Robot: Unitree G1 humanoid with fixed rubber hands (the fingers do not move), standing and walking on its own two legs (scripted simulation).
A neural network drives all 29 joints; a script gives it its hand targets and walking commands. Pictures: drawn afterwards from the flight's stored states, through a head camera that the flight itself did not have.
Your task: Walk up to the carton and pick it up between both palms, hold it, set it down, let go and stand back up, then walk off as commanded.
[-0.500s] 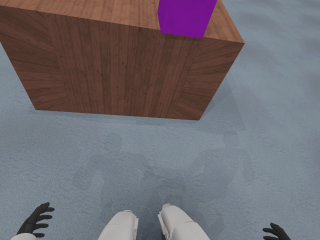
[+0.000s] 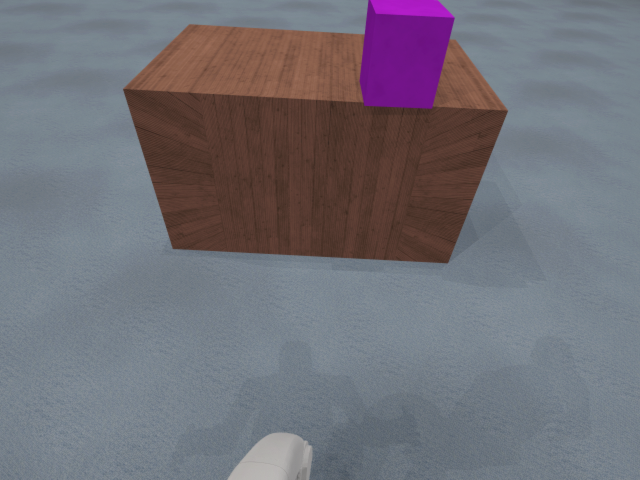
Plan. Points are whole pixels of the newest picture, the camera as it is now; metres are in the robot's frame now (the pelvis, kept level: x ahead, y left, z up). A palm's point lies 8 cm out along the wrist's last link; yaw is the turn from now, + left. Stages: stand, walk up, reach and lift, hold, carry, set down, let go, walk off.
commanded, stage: walk off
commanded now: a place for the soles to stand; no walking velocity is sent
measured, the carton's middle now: (400, 53) +1.25 -0.23 +0.10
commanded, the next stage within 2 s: none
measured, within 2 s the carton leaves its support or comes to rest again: neither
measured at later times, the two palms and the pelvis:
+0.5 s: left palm out of the picture +0.10 +0.18 -0.10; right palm out of the picture -0.12 -0.46 -0.08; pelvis -0.06 -0.13 -0.01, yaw -11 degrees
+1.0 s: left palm out of the picture +0.15 -0.07 -0.09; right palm out of the picture -0.01 -0.72 -0.11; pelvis +0.00 -0.38 -0.01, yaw -9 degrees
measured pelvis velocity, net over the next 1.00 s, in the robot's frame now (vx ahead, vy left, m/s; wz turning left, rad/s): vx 0.00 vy -0.38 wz -0.16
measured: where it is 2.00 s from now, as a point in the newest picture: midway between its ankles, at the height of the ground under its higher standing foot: outside the picture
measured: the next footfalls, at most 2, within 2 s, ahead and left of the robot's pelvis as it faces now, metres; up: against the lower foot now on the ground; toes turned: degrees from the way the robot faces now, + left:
left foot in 0.12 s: -0.01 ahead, +0.13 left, +0.00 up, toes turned -4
right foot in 0.50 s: -0.02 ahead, -0.26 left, +0.00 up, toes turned -7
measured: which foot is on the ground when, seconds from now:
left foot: up 0.00-0.10, down 0.12-0.52, up 0.54-0.88, down 0.90-1.00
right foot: down 0.00-0.12, up 0.14-0.48, down 0.50-0.86, up 0.88-1.00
